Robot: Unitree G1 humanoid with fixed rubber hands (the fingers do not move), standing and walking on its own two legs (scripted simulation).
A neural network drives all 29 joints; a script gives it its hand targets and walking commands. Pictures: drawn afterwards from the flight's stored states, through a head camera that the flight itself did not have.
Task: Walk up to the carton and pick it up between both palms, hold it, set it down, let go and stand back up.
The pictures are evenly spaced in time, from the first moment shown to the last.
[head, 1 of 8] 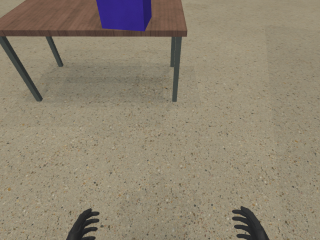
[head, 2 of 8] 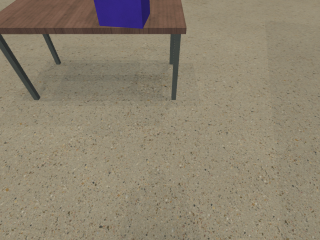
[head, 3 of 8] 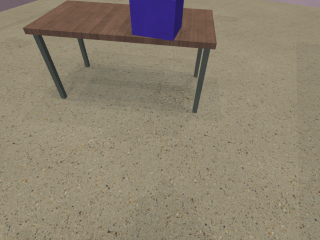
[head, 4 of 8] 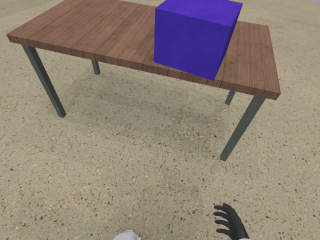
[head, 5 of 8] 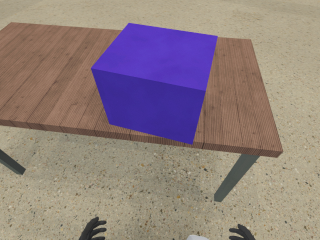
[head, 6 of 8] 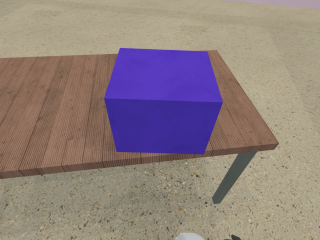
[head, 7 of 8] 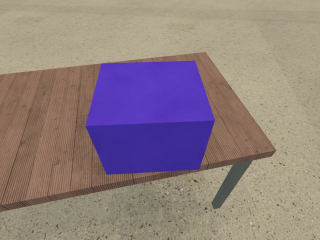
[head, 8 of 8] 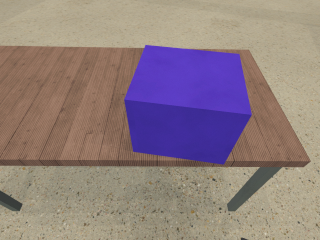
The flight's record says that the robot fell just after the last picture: no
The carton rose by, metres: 0.00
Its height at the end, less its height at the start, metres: +0.00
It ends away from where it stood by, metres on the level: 0.00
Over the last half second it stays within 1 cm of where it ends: yes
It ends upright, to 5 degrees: yes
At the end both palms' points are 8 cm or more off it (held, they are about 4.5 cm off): yes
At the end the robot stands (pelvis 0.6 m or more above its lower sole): yes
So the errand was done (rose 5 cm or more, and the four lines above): no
